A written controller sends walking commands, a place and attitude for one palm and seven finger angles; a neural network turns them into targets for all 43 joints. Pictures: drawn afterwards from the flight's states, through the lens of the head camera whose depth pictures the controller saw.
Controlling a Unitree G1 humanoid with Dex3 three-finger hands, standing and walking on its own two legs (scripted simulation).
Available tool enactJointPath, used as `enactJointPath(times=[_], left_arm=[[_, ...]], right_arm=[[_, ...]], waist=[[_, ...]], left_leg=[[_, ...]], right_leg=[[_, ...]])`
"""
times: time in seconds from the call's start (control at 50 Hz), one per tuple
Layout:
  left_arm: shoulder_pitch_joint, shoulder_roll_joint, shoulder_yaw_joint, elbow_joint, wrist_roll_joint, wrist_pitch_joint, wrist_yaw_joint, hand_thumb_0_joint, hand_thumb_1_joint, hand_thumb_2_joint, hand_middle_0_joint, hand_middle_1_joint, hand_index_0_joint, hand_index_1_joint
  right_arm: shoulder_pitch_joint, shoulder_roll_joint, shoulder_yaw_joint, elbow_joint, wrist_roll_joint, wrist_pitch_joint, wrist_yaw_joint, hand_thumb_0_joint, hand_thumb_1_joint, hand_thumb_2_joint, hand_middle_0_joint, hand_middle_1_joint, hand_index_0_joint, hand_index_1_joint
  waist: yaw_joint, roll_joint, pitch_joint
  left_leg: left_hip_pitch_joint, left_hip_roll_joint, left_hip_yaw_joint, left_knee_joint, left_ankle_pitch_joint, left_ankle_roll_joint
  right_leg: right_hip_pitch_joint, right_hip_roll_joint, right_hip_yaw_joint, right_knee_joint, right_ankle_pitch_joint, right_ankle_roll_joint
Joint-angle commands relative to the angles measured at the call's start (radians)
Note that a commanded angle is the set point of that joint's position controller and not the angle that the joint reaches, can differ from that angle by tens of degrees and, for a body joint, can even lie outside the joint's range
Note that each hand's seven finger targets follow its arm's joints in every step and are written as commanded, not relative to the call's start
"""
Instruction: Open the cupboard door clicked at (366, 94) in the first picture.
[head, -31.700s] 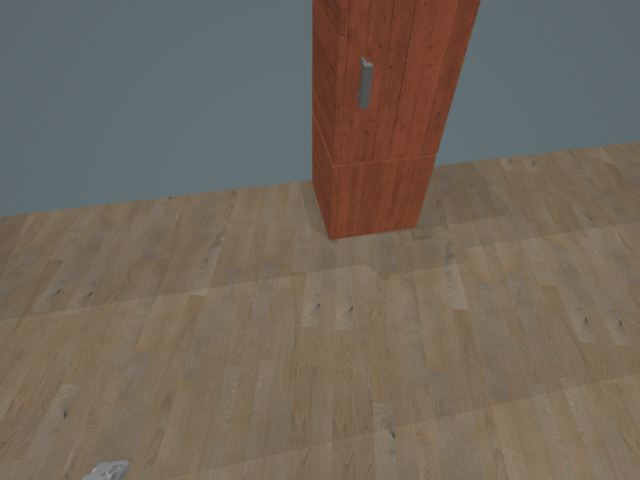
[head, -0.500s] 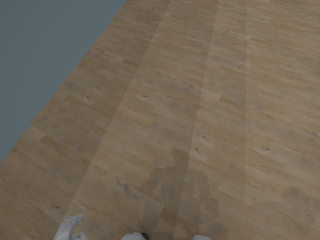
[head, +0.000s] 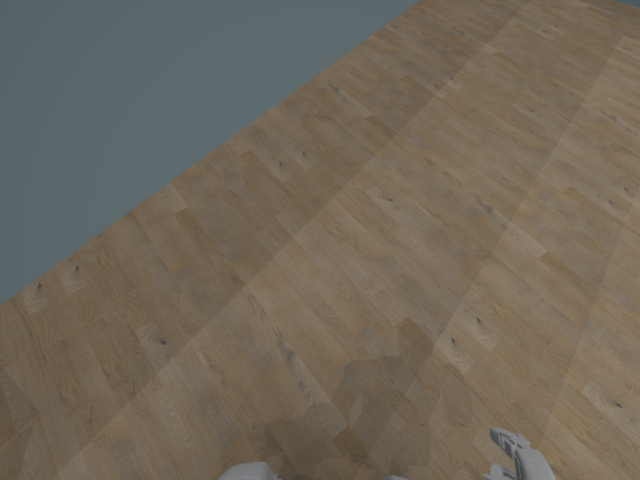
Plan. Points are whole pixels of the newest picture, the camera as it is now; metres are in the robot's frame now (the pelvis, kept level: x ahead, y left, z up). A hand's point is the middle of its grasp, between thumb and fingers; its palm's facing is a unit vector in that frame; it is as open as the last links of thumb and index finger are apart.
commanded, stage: turn to face it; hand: left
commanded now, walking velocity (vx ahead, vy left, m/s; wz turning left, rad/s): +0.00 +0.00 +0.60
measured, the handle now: out of the picture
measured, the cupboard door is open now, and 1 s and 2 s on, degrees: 43 43 43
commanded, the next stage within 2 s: none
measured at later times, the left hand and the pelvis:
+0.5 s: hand out of the picture +0.05 +0.14 -0.13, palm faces +0.27 -0.92 -0.28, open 7.4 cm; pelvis +0.02 -0.07 +0.02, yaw +17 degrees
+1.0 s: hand out of the picture +0.01 +0.19 -0.14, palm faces +0.55 -0.79 -0.28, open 7.4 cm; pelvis +0.04 -0.06 +0.02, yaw +34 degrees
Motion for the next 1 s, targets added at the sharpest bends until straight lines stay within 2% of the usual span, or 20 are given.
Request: enactJointPath(times=[0.0, 0.06, 0.2, 0.24, 0.26, 0.28, 0.3, 0.32, 0.36, 0.4, 0.56, 0.62, 0.64, 0.66, 0.68, 0.7, 0.74, 0.78, 0.86, 0.98], left_arm=[[-0.145, 0.097, 0.031, -0.156, 0.006, -0.017, 0.01, 0.0, 0.9, 0.9, -0.2, -0.3, -0.2, -0.3], [-0.071, 0.105, 0.038, -0.119, 0.008, 0.003, -0.008, 0.0, 0.9, 0.9, -0.2, -0.3, -0.2, -0.3], [-0.085, 0.084, 0.034, -0.143, 0.006, -0.011, -0.013, 0.0, 0.9, 0.9, -0.2, -0.3, -0.2, -0.3], [-0.016, 0.09, 0.039, -0.127, 0.003, -0.023, -0.011, 0.0, 0.9, 0.9, -0.2, -0.3, -0.2, -0.3], [0.038, 0.128, 0.048, -0.121, 0.006, -0.034, -0.006, 0.0, 0.9, 0.9, -0.2, -0.3, -0.2, -0.3], [0.072, 0.231, 0.067, -0.119, 0.024, -0.049, 0.005, 0.0, 0.9, 0.9, -0.2, -0.3, -0.2, -0.3], [0.049, 0.268, 0.065, -0.132, 0.02, -0.046, 0.012, 0.0, 0.9, 0.9, -0.2, -0.3, -0.2, -0.3], [0.006, 0.223, 0.053, -0.142, 0.014, -0.046, 0.014, 0.0, 0.9, 0.9, -0.2, -0.3, -0.2, -0.3], [-0.077, 0.147, 0.035, -0.153, 0.009, -0.047, 0.018, 0.0, 0.9, 0.9, -0.2, -0.3, -0.2, -0.3], [-0.078, 0.12, 0.028, -0.155, 0.01, -0.047, 0.018, 0.0, 0.9, 0.9, -0.2, -0.3, -0.2, -0.3], [0.034, 0.179, 0.052, -0.103, 0.017, -0.049, 0.015, 0.0, 0.9, 0.9, -0.2, -0.3, -0.2, -0.3], [-0.008, 0.181, 0.059, -0.105, 0.006, -0.045, 0.008, 0.0, 0.9, 0.9, -0.2, -0.3, -0.2, -0.3], [-0.03, 0.158, 0.055, -0.116, -0.001, -0.041, 0.003, 0.0, 0.9, 0.9, -0.2, -0.3, -0.2, -0.3], [-0.062, 0.078, 0.036, -0.159, -0.008, -0.034, -0.006, 0.0, 0.9, 0.9, -0.2, -0.3, -0.2, -0.3], [-0.145, 0.082, 0.023, -0.188, 0.002, -0.02, 0.003, 0.0, 0.9, 0.9, -0.2, -0.3, -0.2, -0.3], [-0.142, 0.093, 0.028, -0.199, 0.005, -0.017, 0.004, 0.0, 0.9, 0.9, -0.2, -0.3, -0.2, -0.3], [-0.148, 0.097, 0.039, -0.146, 0.009, -0.008, 0.002, 0.0, 0.9, 0.9, -0.2, -0.3, -0.2, -0.3], [-0.117, 0.096, 0.039, -0.125, 0.009, -0.005, -0.008, 0.0, 0.9, 0.9, -0.2, -0.3, -0.2, -0.3], [-0.115, 0.088, 0.035, -0.123, 0.006, -0.004, -0.008, 0.0, 0.9, 0.9, -0.2, -0.3, -0.2, -0.3], [-0.159, 0.082, 0.027, -0.158, 0.0, -0.012, -0.007, 0.0, 0.9, 0.9, -0.2, -0.3, -0.2, -0.3]], right_arm=[[0.167, -0.235, -0.055, -0.024, -0.011, -0.009, -0.037, 0.0, -0.9, -0.9, 0.2, 0.3, 0.2, 0.3], [0.046, -0.193, -0.037, -0.052, -0.011, -0.01, -0.036, 0.0, -0.9, -0.9, 0.2, 0.3, 0.2, 0.3], [0.055, -0.208, -0.057, -0.054, -0.016, -0.002, -0.025, 0.0, -0.9, -0.9, 0.2, 0.3, 0.2, 0.3], [0.024, -0.198, -0.06, -0.064, -0.009, 0.002, -0.025, 0.0, -0.9, -0.9, 0.2, 0.3, 0.2, 0.3], [0.014, -0.166, -0.056, -0.075, -0.001, 0.002, -0.024, 0.0, -0.9, -0.9, 0.2, 0.3, 0.2, 0.3], [0.029, -0.086, -0.046, -0.094, 0.009, 0.001, -0.019, 0.0, -0.9, -0.9, 0.2, 0.3, 0.2, 0.3], [0.011, -0.088, -0.046, -0.109, 0.002, -0.001, -0.016, 0.0, -0.9, -0.9, 0.2, 0.3, 0.2, 0.3], [0.03, -0.106, -0.045, -0.099, -0.004, 0.003, -0.012, 0.0, -0.9, -0.9, 0.2, 0.3, 0.2, 0.3], [0.056, -0.095, -0.046, -0.049, -0.007, 0.016, -0.007, 0.0, -0.9, -0.9, 0.2, 0.3, 0.2, 0.3], [0.05, -0.067, -0.035, -0.042, -0.004, 0.022, 0.004, 0.0, -0.9, -0.9, 0.2, 0.3, 0.2, 0.3], [-0.015, -0.03, -0.01, -0.052, 0.006, 0.007, 0.008, 0.0, -0.9, -0.9, 0.2, 0.3, 0.2, 0.3], [0.085, -0.066, -0.02, -0.031, 0.002, -0.001, 0.003, 0.0, -0.9, -0.9, 0.2, 0.3, 0.2, 0.3], [0.167, -0.126, -0.037, -0.01, -0.003, -0.009, 0.001, 0.0, -0.9, -0.9, 0.2, 0.3, 0.2, 0.3], [0.235, -0.246, -0.069, -0.003, -0.013, -0.014, -0.007, 0.0, -0.9, -0.9, 0.2, 0.3, 0.2, 0.3], [0.292, -0.264, -0.07, 0.019, -0.006, -0.004, -0.016, 0.0, -0.9, -0.9, 0.2, 0.3, 0.2, 0.3], [0.258, -0.262, -0.062, 0.011, -0.012, -0.003, -0.021, 0.0, -0.9, -0.9, 0.2, 0.3, 0.2, 0.3], [0.159, -0.196, -0.049, -0.018, -0.012, -0.01, -0.039, 0.0, -0.9, -0.9, 0.2, 0.3, 0.2, 0.3], [0.123, -0.174, -0.037, -0.028, -0.009, -0.02, -0.043, 0.0, -0.9, -0.9, 0.2, 0.3, 0.2, 0.3], [0.139, -0.179, -0.039, -0.021, -0.009, -0.024, -0.041, 0.0, -0.9, -0.9, 0.2, 0.3, 0.2, 0.3], [0.13, -0.191, -0.053, -0.02, -0.016, -0.011, -0.033, 0.0, -0.9, -0.9, 0.2, 0.3, 0.2, 0.3]], waist=[[-0.084, 0.206, -0.2], [-0.012, 0.233, -0.132], [-0.017, 0.235, -0.149], [0.02, 0.216, -0.166], [0.052, 0.124, -0.187], [0.064, -0.183, -0.205], [0.063, -0.285, -0.188], [0.034, -0.177, -0.173], [-0.019, -0.199, -0.153], [-0.017, -0.188, -0.143], [0.042, -0.156, -0.189], [-0.023, -0.121, -0.213], [-0.072, 0.013, -0.258], [-0.114, 0.346, -0.261], [-0.127, 0.294, -0.247], [-0.104, 0.231, -0.225], [-0.065, 0.275, -0.179], [-0.032, 0.203, -0.169], [-0.027, 0.154, -0.194], [-0.034, 0.229, -0.172]], left_leg=[[0.263, 0.37, -0.437, -0.242, 0.583, 0.201], [0.092, 0.244, -0.318, -0.292, 0.308, 0.116], [0.02, 0.201, -0.379, -0.263, 0.152, 0.099], [-0.052, 0.169, -0.37, -0.186, 0.169, 0.069], [-0.133, 0.112, -0.337, -0.08, 0.097, 0.026], [-0.291, -0.033, -0.174, 0.169, -0.15, -0.061], [-0.305, -0.034, -0.141, 0.432, -0.356, -0.079], [-0.285, 0.013, -0.182, 0.556, -0.306, -0.07], [-0.293, 0.045, -0.148, 0.634, -0.197, -0.097], [-0.261, 0.046, -0.099, 0.544, -0.162, -0.111], [-0.115, 0.016, 0.015, 0.101, -0.163, -0.097], [0.095, 0.004, 0.022, -0.13, 0.033, -0.073], [0.279, 0.085, -0.075, -0.208, 0.232, -0.038], [0.416, 0.386, -0.491, -0.247, 0.618, 0.119], [0.386, 0.448, -0.517, -0.232, 0.791, 0.201], [0.321, 0.445, -0.457, -0.239, 0.63, 0.219], [0.224, 0.313, -0.4, -0.267, 0.521, 0.152], [0.198, 0.263, -0.347, -0.279, 0.494, 0.116], [0.219, 0.242, -0.353, -0.272, 0.481, 0.125], [0.134, 0.215, -0.413, -0.241, 0.419, 0.118]], right_leg=[[-0.299, 0.006, 0.186, 0.277, -0.006, 0.041], [-0.199, 0.039, 0.179, 0.2, 0.121, 0.039], [-0.031, 0.119, 0.127, -0.151, 0.139, 0.031], [0.114, 0.138, 0.111, -0.331, 0.244, 0.027], [0.236, 0.08, 0.169, -0.497, 0.294, 0.017], [0.332, -0.19, 0.474, -0.663, 0.303, -0.065], [0.23, -0.373, 0.603, -0.681, 0.441, -0.172], [0.168, -0.338, 0.501, -0.647, 0.457, -0.204], [0.176, -0.214, 0.34, -0.584, 0.63, -0.172], [0.201, -0.164, 0.2, -0.551, 0.781, -0.149], [0.337, -0.215, 0.121, -0.453, 0.972, -0.154], [0.224, -0.197, 0.045, -0.319, 0.875, -0.088], [0.077, -0.163, 0.003, -0.164, 0.694, -0.037], [-0.246, 0.001, -0.017, 0.08, -0.008, 0.048], [-0.304, 0.016, 0.117, 0.196, -0.122, 0.038], [-0.299, 0.0, 0.158, 0.242, -0.079, 0.03], [-0.293, 0.013, 0.192, 0.271, 0.056, 0.036], [-0.271, 0.027, 0.193, 0.266, 0.146, 0.042], [-0.234, 0.053, 0.188, 0.155, 0.16, 0.05], [-0.089, 0.11, 0.161, -0.132, 0.116, 0.039]])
